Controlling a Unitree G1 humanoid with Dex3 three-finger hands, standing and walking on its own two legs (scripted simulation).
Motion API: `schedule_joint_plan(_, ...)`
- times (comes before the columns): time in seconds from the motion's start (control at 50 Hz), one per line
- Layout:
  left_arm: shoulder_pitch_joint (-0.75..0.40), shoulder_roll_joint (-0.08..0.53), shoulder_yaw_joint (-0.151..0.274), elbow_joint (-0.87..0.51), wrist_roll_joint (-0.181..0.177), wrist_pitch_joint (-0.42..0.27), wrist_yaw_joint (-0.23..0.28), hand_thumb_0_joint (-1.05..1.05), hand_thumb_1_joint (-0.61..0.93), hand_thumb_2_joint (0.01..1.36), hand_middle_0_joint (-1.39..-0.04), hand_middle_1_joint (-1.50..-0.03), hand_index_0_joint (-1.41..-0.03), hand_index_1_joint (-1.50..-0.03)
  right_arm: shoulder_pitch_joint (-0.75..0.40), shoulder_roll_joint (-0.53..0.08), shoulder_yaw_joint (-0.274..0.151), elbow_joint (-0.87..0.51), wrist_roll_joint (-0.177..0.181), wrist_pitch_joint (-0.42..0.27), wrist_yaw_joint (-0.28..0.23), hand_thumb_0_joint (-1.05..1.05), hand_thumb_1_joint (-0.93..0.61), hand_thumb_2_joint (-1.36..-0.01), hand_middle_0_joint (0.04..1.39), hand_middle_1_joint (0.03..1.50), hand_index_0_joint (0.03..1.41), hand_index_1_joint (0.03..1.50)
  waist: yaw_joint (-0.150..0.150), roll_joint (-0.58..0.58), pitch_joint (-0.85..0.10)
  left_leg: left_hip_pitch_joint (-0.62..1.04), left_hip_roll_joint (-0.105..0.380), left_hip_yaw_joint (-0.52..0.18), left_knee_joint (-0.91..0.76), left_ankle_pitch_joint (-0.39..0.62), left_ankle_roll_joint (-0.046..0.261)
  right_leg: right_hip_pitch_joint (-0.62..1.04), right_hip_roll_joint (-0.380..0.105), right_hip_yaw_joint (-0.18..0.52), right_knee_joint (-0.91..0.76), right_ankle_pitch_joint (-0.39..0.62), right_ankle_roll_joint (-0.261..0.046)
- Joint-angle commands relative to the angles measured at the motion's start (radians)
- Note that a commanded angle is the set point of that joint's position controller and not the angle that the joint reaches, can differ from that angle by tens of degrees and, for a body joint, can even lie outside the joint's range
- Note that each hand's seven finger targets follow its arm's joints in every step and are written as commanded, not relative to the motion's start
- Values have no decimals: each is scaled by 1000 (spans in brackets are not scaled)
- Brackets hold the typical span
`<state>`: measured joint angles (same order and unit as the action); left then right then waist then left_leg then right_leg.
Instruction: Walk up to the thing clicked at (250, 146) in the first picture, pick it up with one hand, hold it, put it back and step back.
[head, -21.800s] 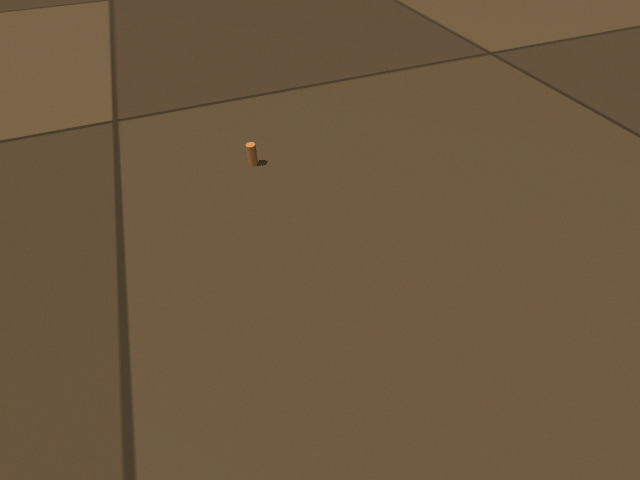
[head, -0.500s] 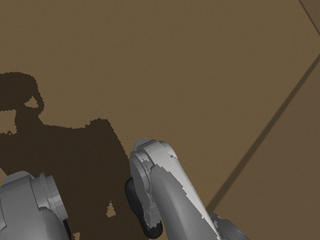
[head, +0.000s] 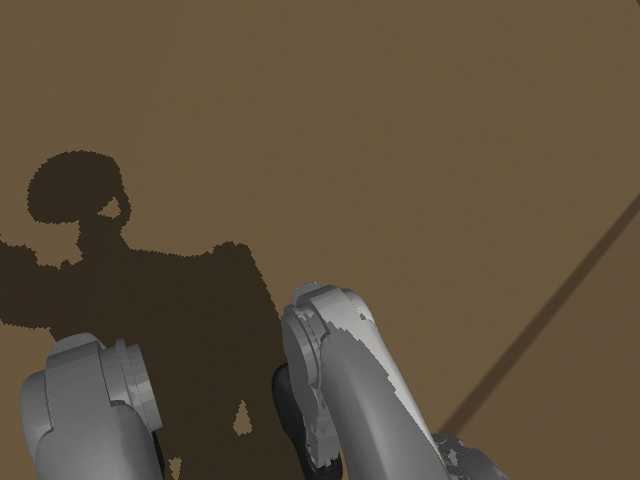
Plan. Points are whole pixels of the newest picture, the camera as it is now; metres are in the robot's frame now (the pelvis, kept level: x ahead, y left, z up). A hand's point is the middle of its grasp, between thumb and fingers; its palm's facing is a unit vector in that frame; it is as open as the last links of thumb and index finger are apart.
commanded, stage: settle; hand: left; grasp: from above
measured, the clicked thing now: out of the picture +0.47 +0.35 -0.23
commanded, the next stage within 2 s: lift in 0.44 s
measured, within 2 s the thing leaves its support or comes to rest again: neither
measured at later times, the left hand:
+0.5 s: hand out of the picture +0.44 +0.34 -0.11, palm faces -0.45 -0.13 -0.88, open 7.4 cm
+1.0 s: hand out of the picture +0.39 +0.35 -0.01, palm faces -0.45 -0.15 -0.88, open 7.4 cm
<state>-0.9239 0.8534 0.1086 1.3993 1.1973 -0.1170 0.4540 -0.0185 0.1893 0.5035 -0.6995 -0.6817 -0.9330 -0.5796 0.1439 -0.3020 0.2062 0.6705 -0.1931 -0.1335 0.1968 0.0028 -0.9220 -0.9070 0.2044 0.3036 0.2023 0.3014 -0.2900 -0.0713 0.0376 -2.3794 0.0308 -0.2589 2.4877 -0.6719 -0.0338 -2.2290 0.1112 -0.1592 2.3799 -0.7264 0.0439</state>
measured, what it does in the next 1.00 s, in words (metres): rises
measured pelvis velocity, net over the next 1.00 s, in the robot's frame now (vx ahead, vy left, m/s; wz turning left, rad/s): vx -0.01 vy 0.00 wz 0.13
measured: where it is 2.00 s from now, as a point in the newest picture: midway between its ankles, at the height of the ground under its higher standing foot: (236, 476)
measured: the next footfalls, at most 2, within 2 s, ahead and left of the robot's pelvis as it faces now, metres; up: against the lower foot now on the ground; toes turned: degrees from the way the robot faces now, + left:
none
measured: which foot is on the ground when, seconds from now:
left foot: down 0.00-1.00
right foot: down 0.00-1.00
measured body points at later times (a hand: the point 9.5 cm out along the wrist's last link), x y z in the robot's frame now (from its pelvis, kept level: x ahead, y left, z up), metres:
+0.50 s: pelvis -0.01 +0.00 +0.04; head +0.22 +0.09 +0.42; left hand +0.46 +0.34 -0.06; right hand +0.09 -0.27 -0.06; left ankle +0.07 +0.14 -0.28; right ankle +0.10 -0.12 -0.28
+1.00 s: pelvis -0.01 +0.00 +0.10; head +0.18 +0.08 +0.50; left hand +0.41 +0.35 +0.04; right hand +0.09 -0.25 -0.02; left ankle +0.07 +0.14 -0.28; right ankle +0.10 -0.12 -0.28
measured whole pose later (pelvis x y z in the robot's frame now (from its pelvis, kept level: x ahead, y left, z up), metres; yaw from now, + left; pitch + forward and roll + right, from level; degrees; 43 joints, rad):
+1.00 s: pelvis -0.01 +0.00 +0.10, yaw +7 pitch +34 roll -8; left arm -0.77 0.66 -0.02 1.01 1.04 -0.07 0.06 -0.01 0.17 0.53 -0.72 -0.78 -0.93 -0.62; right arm 0.21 -0.25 0.05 0.66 -0.03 0.05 0.06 0.00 -0.92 -0.91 0.21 0.30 0.20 0.30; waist -0.15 0.04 -0.16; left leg -2.12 0.03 -0.12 2.12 -0.61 0.00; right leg -2.00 0.06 -0.05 2.08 -0.69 0.04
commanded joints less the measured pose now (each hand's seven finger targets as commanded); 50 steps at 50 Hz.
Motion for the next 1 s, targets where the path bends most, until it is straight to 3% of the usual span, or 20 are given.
schedule_joint_plan(0.0, -343, 263, 15, -291, -31, 34, 6, 0, 878, 646, -1169, -679, -1206, -642, 173, -275, -131, -8, 30, 19, -5, 0, -917, -905, 199, 299, 199, 299, 29, 575, -774, 631, 23, 143, -267, 217, 31, 312, 18, -64, -240, 310, -86)
schedule_joint_plan(0.02, -335, 231, 0, -286, -42, 43, -10, 0, 893, 645, -1178, -678, -1216, -640, 167, -268, -140, -8, 38, 25, -6, 0, -916, -905, 199, 299, 199, 299, 35, 541, -777, 631, 24, 146, -268, 219, 35, 300, 19, -57, -250, 309, -85)
schedule_joint_plan(0.06, -343, 175, -33, -272, -60, 58, -43, 0, 903, 680, -1187, -705, -1224, -668, 187, -262, -150, 1, 45, 36, -8, 0, -918, -905, 199, 300, 199, 300, 9, 475, -743, 605, 22, 150, -268, 208, 43, 313, 19, -47, -281, 304, -81)
schedule_joint_plan(0.12, -344, 193, -28, -289, -80, 65, -93, 0, 891, 704, -1178, -723, -1214, -687, 204, -251, -160, -3, 57, 59, -19, 0, -919, -906, 199, 300, 199, 300, 27, 419, -759, 569, 15, 156, -290, 189, 50, 367, 16, -26, -311, 273, -80)
schedule_joint_plan(0.14, -325, 172, -41, -287, -85, 68, -112, 0, 882, 707, -1177, -729, -1213, -694, 203, -246, -164, -3, 62, 67, -22, 0, -920, -906, 199, 300, 199, 300, 38, 400, -753, 580, 14, 161, -304, 193, 50, 376, 15, -25, -322, 275, -79)
schedule_joint_plan(0.2, -341, 144, -66, -277, -85, 64, -171, 0, 894, 749, -1166, -786, -1206, -747, 213, -255, -170, -10, 69, 88, -36, 0, -920, -906, 199, 300, 199, 300, 23, 356, -731, 575, 8, 159, -308, 204, 50, 373, 11, -27, -338, 276, -84)
schedule_joint_plan(0.3, -342, 155, -61, -307, -84, 39, -228, 0, 865, 793, -1147, -808, -1187, -770, 221, -233, -171, -27, 76, 123, -61, 0, -915, -904, 199, 300, 199, 300, 44, 306, -759, 575, 6, 176, -313, 243, 57, 449, 7, 3, -367, 310, -76)
schedule_joint_plan(0.4, -390, 212, -32, -346, -62, 9, -231, 0, 780, 729, -1067, -797, -1113, -751, 211, -226, -165, -39, 81, 146, -87, 0, -914, -903, 199, 300, 199, 300, 62, 360, -767, 590, 0, 183, -336, 222, 51, 433, 4, 18, -374, 264, -85)
schedule_joint_plan(0.48, -417, 199, -36, -368, -42, 0, -214, 0, 728, 754, -1046, -765, -1078, -733, 205, -223, -166, -42, 81, 153, -100, 0, -911, -901, 199, 300, 199, 300, 54, 402, -767, 648, -1, 177, -375, 180, 44, 376, 2, -2, -370, 222, -92)
schedule_joint_plan(0.5, -429, 206, -32, -391, -38, -1, -207, 0, 701, 678, -1048, -793, -1095, -745, 202, -224, -170, -40, 84, 155, -104, 0, -941, -914, 198, 300, 198, 300, 67, 424, -786, 670, -2, 181, -386, 175, 43, 365, -3, -4, -372, 220, -92)
schedule_joint_plan(0.52, -425, 209, -28, -382, -36, 4, -202, 0, 621, 691, -968, -713, -1015, -671, 204, -223, -174, -37, 87, 156, -107, 0, -896, -895, 200, 299, 200, 299, 72, 444, -798, 693, -4, 179, -408, 162, 41, 351, -5, -9, -367, 210, -94)
schedule_joint_plan(0.54, -413, 210, -25, -385, -43, 9, -202, 0, 659, 644, -1012, -763, -1060, -715, 204, -218, -176, -39, 89, 156, -108, 0, -936, -912, 199, 300, 199, 300, 76, 458, -811, 707, -4, 176, -422, 150, 39, 355, -4, -3, -368, 194, -95)
schedule_joint_plan(0.56, -415, 186, -38, -391, -50, 18, -204, 0, 579, 684, -932, -715, -980, -675, 206, -220, -183, -37, 93, 156, -111, 0, -895, -894, 200, 300, 200, 300, 83, 466, -823, 730, -2, 179, -437, 144, 40, 345, -8, -7, -376, 198, -93)
schedule_joint_plan(0.6, -418, 177, -50, -396, -60, 34, -210, 0, 691, 662, -979, -811, -1038, -749, 216, -214, -190, -38, 99, 158, -114, 0, -926, -908, 199, 300, 199, 300, 72, 461, -843, 738, -3, 177, -458, 129, 42, 363, -7, 3, -393, 188, -92)
schedule_joint_plan(0.62, -403, 177, -41, -404, -68, 44, -217, 0, 684, 682, -980, -797, -1032, -742, 222, -217, -197, -32, 107, 160, -117, 0, -924, -907, 199, 300, 199, 300, 93, 467, -845, 747, -7, 180, -484, 119, 43, 353, -14, 0, -400, 187, -91)
schedule_joint_plan(0.72, -329, 144, -67, -425, -117, 75, -279, 0, 746, 676, -1021, -790, -1077, -731, 236, -200, -214, -32, 126, 167, -126, 0, -921, -906, 199, 300, 199, 300, 102, 408, -871, 781, -6, 191, -510, 162, 54, 414, -16, 20, -447, 224, -87)
schedule_joint_plan(0.76, -316, 121, -78, -451, -125, 71, -300, 0, 748, 670, -1030, -767, -1083, -711, 244, -194, -218, -27, 135, 168, -130, 0, -919, -906, 199, 300, 199, 300, 100, 386, -827, 755, -10, 193, -531, 145, 58, 421, -21, 27, -473, 213, -86)
schedule_joint_plan(0.86, -275, 106, -71, -551, -162, 52, -341, 0, 765, 704, -1042, -787, -1095, -731, 242, -180, -232, -41, 152, 168, -137, 0, -915, -904, 199, 300, 199, 300, 122, 335, -849, 777, -12, 208, -569, 154, 67, 493, -27, 51, -542, 217, -81)
schedule_joint_plan(0.94, -213, 119, -53, -625, -164, 39, -348, 0, 743, 694, -1018, -792, -1073, -735, 230, -170, -239, -59, 168, 170, -149, 0, -912, -904, 200, 300, 199, 300, 153, 324, -883, 842, -11, 199, -637, 148, 66, 538, -28, 55, -584, 207, -82)
schedule_joint_plan(0.98, -176, 84, -61, -651, -170, 43, -346, 0, 746, 700, -1026, -778, -1076, -725, 217, -167, -247, -64, 174, 172, -154, 0, -910, -903, 200, 300, 199, 300, 161, 342, -873, 894, -7, 185, -693, 128, 60, 546, -31, 52, -600, 199, -82)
